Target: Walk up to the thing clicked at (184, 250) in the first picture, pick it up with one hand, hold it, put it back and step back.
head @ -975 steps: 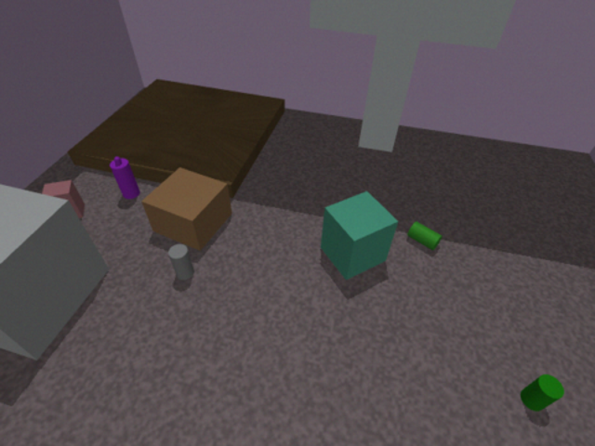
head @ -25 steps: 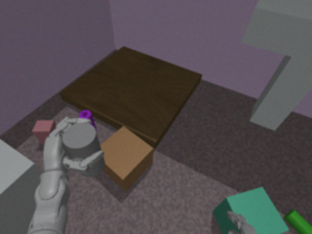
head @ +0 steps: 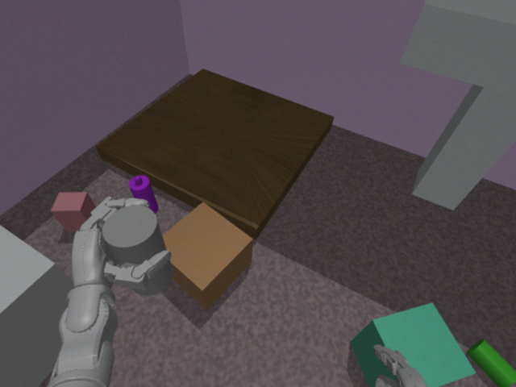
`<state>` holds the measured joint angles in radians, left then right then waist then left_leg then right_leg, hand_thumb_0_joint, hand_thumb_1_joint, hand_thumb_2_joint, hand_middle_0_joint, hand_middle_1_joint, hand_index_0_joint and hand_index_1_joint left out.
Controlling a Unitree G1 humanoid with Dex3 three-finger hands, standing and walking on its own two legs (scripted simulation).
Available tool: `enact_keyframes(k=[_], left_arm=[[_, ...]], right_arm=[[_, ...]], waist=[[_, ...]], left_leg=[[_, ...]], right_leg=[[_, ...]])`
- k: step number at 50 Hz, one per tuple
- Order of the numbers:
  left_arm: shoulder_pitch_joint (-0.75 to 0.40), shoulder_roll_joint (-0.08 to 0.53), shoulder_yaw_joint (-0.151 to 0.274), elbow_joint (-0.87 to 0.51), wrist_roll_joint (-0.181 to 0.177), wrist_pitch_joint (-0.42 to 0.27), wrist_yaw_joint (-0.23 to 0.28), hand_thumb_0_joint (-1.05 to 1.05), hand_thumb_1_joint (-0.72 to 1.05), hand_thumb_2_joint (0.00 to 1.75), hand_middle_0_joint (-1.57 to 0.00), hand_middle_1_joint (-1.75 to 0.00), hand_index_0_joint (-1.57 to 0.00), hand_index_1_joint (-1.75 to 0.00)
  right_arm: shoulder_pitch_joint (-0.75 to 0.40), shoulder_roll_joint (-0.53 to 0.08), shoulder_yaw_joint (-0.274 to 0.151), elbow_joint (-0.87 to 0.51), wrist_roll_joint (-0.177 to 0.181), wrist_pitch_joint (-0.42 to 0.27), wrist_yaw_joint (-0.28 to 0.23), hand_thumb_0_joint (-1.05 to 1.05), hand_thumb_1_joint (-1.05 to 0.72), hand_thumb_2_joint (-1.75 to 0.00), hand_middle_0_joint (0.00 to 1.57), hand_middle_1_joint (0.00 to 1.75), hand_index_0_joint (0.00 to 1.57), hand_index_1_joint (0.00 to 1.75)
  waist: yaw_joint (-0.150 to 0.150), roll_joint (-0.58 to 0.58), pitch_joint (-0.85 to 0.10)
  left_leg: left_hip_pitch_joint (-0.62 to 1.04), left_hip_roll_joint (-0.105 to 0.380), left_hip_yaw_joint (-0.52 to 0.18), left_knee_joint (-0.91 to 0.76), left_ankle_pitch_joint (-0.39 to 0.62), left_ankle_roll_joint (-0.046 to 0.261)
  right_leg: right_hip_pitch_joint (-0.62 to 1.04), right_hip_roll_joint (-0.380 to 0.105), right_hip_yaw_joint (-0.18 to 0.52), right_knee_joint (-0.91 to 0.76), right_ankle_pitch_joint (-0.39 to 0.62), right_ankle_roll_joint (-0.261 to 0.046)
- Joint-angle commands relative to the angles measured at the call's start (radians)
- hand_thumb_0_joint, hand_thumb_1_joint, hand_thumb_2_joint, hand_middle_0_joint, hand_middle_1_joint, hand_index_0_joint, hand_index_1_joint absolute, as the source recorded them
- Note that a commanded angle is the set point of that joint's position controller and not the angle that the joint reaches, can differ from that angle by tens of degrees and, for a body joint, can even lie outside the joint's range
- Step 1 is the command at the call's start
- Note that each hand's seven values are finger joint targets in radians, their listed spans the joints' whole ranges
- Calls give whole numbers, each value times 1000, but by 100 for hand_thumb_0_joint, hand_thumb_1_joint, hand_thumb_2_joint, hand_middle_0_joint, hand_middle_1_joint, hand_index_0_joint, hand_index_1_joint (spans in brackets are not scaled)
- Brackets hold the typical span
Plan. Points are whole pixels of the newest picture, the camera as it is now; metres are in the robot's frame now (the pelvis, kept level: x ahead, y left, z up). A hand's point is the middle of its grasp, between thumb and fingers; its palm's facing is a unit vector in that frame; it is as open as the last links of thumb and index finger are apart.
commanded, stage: crouch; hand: left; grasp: from the side
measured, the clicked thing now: (142, 253) +0.33 +0.17 +0.02
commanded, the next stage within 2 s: lower in 1.66 s
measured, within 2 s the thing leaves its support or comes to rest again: neither
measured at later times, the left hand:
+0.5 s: hand (157, 285) +0.37 +0.20 -0.19, palm faces +0.14 -0.99 +0.01, open 10.2 cm
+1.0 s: hand (167, 310) +0.39 +0.21 -0.39, palm faces +0.17 -0.99 -0.01, open 10.2 cm
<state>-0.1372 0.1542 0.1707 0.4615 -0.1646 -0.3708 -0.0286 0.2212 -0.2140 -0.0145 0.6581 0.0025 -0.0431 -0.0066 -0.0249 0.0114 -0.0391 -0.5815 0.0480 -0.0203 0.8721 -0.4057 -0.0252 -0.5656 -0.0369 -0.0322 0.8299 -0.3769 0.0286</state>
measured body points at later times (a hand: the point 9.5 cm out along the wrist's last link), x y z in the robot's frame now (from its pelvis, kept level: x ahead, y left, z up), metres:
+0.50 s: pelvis -0.03 +0.00 -0.18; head +0.13 +0.02 +0.25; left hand +0.36 +0.25 -0.19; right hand +0.10 -0.26 -0.30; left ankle +0.02 +0.13 -0.70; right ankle +0.02 -0.14 -0.70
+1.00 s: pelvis -0.08 +0.00 -0.36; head +0.12 +0.04 +0.04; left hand +0.37 +0.26 -0.39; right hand +0.01 -0.27 -0.47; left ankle +0.02 +0.13 -0.70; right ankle +0.02 -0.14 -0.70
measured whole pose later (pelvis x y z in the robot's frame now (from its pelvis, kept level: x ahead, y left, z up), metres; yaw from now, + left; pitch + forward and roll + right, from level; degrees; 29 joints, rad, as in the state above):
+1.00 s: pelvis -0.08 +0.00 -0.36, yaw -4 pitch +30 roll -5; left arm -0.71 0.44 0.49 1.14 -0.09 -0.78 -0.16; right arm 0.10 -0.28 0.05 0.72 -0.12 -0.02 0.09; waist -0.15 -0.03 -0.08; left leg -2.13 0.01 -0.13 2.26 -0.67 -0.05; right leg -2.10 -0.03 -0.02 2.20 -0.63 0.03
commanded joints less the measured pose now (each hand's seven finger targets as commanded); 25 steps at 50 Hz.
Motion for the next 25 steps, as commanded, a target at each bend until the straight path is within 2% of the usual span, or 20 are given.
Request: enact_keyframes(k=[1,2,3,4,5,6,8,9,10,11,12,14,15,16,18,21,22,23,24,25], left_arm=[[-276,113,46,-119,5,-117,3,0,16,116,-121,-132,-123,-131],[-279,125,53,-105,11,-136,2,0,17,116,-121,-132,-123,-131],[-296,125,55,-68,14,-153,-5,0,19,117,-122,-133,-124,-132],[-305,130,63,-50,15,-175,-8,0,18,117,-121,-132,-123,-132],[-326,150,89,-34,12,-202,-11,0,18,116,-121,-132,-123,-131],[-346,150,91,-10,11,-227,-16,0,18,116,-120,-131,-122,-131],[-392,171,121,33,2,-285,-29,0,17,118,-119,-132,-121,-132],[-389,168,126,88,-5,-312,-42,0,15,116,-120,-132,-122,-132],[-389,156,117,107,-9,-341,-54,0,14,117,-121,-133,-123,-133],[-417,190,142,125,-11,-369,-63,0,15,117,-122,-133,-123,-133],[-422,195,138,139,-9,-393,-72,0,16,117,-122,-133,-123,-133],[-448,207,121,152,3,-426,-88,0,22,117,-120,-131,-121,-131],[-468,210,120,147,0,-439,-101,0,19,116,-121,-131,-122,-131],[-495,224,123,155,-1,-445,-117,0,18,116,-121,-130,-122,-130],[-514,263,164,189,-7,-447,-130,0,18,116,-122,-130,-122,-130],[-534,269,203,208,-22,-443,-130,0,14,116,-121,-129,-121,-130],[-528,259,208,217,-27,-444,-130,0,16,117,-120,-129,-120,-130],[-552,269,214,213,-25,-442,-126,0,18,119,-120,-130,-120,-131],[-519,267,227,236,-28,-443,-130,0,20,119,-120,-130,-120,-131],[-540,259,213,234,-22,-444,-135,0,20,120,-121,-131,-121,-132]], right_arm=[[-38,-134,-54,-104,-8,-43,-4,0,-88,-90,20,30,20,30],[-34,-131,-56,-98,-11,-46,-4,0,-88,-90,20,30,20,30],[-29,-131,-57,-92,-15,-45,-3,0,-88,-90,20,30,20,30],[-30,-136,-59,-90,-17,-48,1,0,-88,-90,20,30,20,30],[-21,-135,-59,-82,-23,-49,4,0,-88,-90,20,30,20,30],[-18,-139,-61,-83,-26,-52,8,0,-88,-90,20,30,20,30],[-17,-153,-69,-82,-33,-57,15,0,-89,-90,20,30,20,30],[-14,-146,-59,-81,-34,-60,19,0,-89,-90,20,30,20,30],[-22,-151,-60,-85,-36,-65,24,0,-89,-90,20,30,20,30],[-24,-152,-55,-82,-37,-67,27,0,-89,-90,20,30,20,30],[-28,-157,-56,-87,-39,-67,29,0,-89,-90,20,30,20,30],[-19,-181,-67,-93,-46,-64,31,0,-89,-90,20,30,20,30],[-23,-166,-49,-98,-45,-64,34,0,-88,-90,20,30,20,30],[-16,-180,-50,-93,-46,-61,34,0,-88,-90,20,30,20,30],[1,-198,-52,-82,-51,-53,32,0,-89,-91,20,30,20,30],[7,-209,-53,-76,-56,-36,36,0,-90,-91,20,30,20,30],[14,-215,-54,-67,-58,-33,37,0,-90,-91,20,30,20,30],[16,-217,-57,-63,-59,-26,37,0,-90,-91,20,30,20,30],[12,-223,-58,-60,-62,-23,40,0,-90,-91,20,30,20,30],[10,-222,-59,-54,-64,-22,43,0,-90,-91,20,30,20,30]], waist=[[-21,-44,-156],[-17,-29,-208],[-32,-42,-226],[-24,-39,-229],[-29,-21,-266],[-32,-32,-294],[-40,-21,-332],[-48,-34,-354],[-42,-13,-367],[-41,13,-397],[-33,27,-432],[-43,42,-500],[-34,67,-552],[-38,106,-606],[-31,104,-687],[-20,95,-715],[-16,99,-739],[-25,83,-749],[-19,76,-750],[-31,87,-746]], left_leg=[[-8,-33,9,-100,44,30],[-17,-37,17,-68,66,30],[-38,-39,17,-38,77,33],[-58,-37,16,-15,78,31],[-90,-41,15,27,92,32],[-120,-41,15,67,90,33],[-219,-44,14,156,44,36],[-275,-46,7,199,31,37],[-318,-47,0,240,6,33],[-370,-48,-3,284,-19,32],[-400,-47,-4,322,-29,31],[-454,-43,-19,388,-41,27],[-451,-42,-22,417,-3,25],[-436,-40,-28,450,39,22],[-470,-39,-29,526,139,25],[-552,-42,-34,593,151,25],[-548,-39,-35,622,195,24],[-591,-43,-31,645,172,28],[-598,-41,-32,667,188,29],[-623,-44,-33,684,171,28]], right_leg=[[7,35,-15,-74,80,-34],[4,31,-7,-54,103,-34],[-17,29,-3,-29,121,-33],[-47,30,-4,0,119,-35],[-70,29,0,36,135,-35],[-102,29,1,72,136,-35],[-200,29,7,151,95,-37],[-236,29,5,196,83,-36],[-307,33,0,250,53,-41],[-361,31,4,295,23,-44],[-400,28,15,326,6,-44],[-480,29,17,398,-21,-47],[-513,33,11,437,3,-51],[-562,34,3,482,28,-55],[-588,34,-2,552,102,-56],[-662,37,-12,635,97,-61],[-686,38,-15,666,124,-63],[-685,38,-9,676,117,-60],[-710,39,-11,700,124,-61],[-737,39,-13,720,109,-64]])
